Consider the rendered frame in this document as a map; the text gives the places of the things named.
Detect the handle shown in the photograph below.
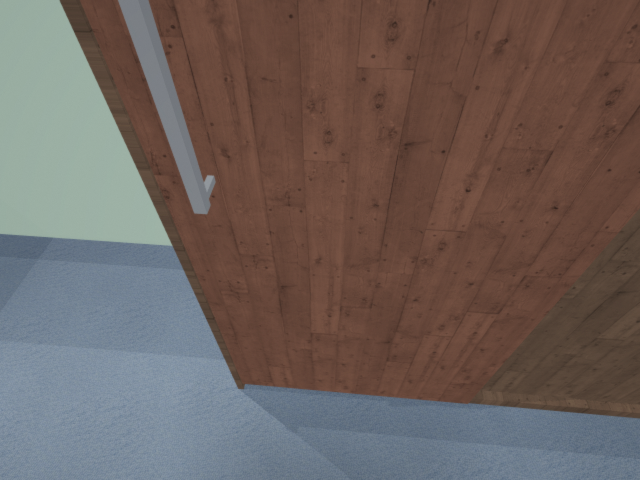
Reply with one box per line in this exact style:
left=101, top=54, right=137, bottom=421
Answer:
left=118, top=0, right=216, bottom=214

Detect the wardrobe door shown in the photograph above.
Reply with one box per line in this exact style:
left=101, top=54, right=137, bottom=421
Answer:
left=80, top=0, right=640, bottom=404
left=481, top=209, right=640, bottom=404

